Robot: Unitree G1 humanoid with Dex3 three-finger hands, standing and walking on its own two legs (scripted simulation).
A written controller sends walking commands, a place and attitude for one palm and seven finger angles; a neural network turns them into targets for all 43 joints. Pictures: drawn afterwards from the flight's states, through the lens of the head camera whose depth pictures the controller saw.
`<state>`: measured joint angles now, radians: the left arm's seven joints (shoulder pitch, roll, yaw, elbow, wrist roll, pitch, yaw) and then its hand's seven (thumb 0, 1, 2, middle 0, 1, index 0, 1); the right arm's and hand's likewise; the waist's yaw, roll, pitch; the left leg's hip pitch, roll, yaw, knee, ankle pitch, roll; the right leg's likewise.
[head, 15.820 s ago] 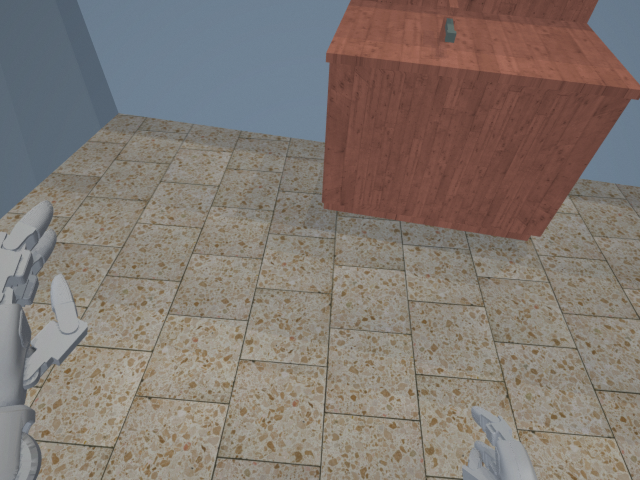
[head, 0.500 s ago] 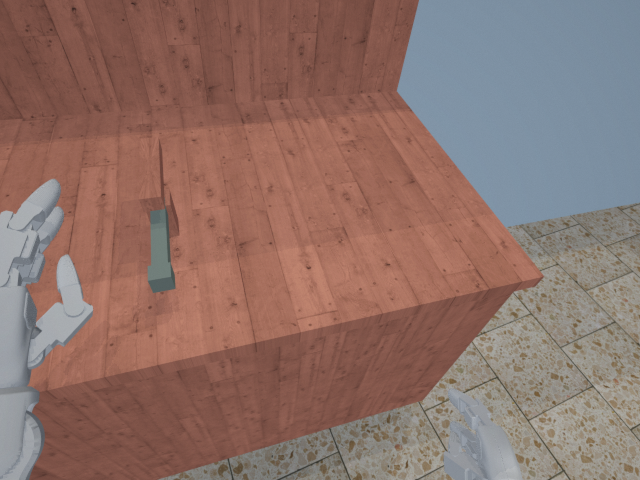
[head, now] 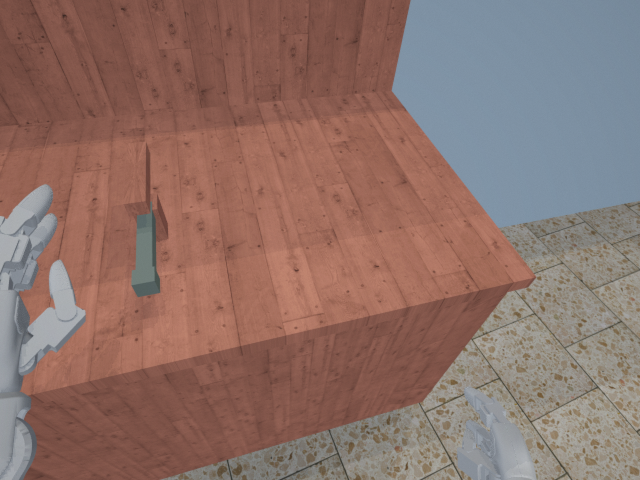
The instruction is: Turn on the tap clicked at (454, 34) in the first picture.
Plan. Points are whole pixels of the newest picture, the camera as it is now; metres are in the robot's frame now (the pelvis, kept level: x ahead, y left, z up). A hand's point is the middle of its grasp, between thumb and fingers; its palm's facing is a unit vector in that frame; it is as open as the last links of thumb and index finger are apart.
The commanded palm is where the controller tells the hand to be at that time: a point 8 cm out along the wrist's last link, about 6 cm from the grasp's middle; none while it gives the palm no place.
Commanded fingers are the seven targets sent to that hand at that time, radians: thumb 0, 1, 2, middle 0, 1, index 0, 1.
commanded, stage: shuffle to correct the standing spot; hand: left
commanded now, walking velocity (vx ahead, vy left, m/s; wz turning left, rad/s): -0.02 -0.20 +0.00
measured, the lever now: (146, 281) +0.33 +0.27 +0.04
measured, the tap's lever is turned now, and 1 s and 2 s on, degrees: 0 0 0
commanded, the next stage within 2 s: come to a stop and stand still in 0.36 s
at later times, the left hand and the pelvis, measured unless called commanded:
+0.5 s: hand (157, 316) +0.22 +0.18 +0.16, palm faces +0.32 -0.86 -0.39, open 7.4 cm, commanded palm +0.16 +0.22 +0.17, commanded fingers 0.00 0.90 0.90 -0.20 -0.30 -0.20 -0.30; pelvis +0.00 -0.06 +0.00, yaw -1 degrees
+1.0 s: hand (93, 271) +0.25 +0.24 +0.18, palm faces +0.41 -0.82 -0.41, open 7.4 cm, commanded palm +0.17 +0.26 +0.17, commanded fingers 0.00 0.90 0.90 -0.20 -0.30 -0.20 -0.30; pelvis +0.00 -0.02 -0.01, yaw -1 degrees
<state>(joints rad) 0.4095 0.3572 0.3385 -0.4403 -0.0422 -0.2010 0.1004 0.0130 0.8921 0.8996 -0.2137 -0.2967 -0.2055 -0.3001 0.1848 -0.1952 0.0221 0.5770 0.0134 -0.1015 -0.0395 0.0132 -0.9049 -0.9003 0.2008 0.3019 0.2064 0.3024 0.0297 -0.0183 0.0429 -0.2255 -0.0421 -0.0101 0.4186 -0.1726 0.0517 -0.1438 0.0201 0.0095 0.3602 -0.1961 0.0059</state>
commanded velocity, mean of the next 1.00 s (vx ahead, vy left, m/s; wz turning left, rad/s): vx -0.01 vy -0.06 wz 0.00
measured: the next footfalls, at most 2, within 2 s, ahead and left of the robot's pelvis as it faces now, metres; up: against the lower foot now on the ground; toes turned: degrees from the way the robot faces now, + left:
none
